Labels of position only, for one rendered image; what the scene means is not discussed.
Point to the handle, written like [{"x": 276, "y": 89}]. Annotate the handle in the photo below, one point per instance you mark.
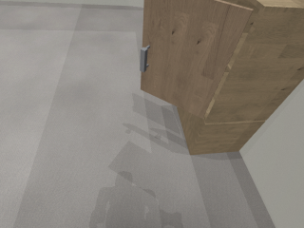
[{"x": 143, "y": 59}]

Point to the cupboard door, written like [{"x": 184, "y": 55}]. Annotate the cupboard door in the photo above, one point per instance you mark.
[{"x": 191, "y": 44}]

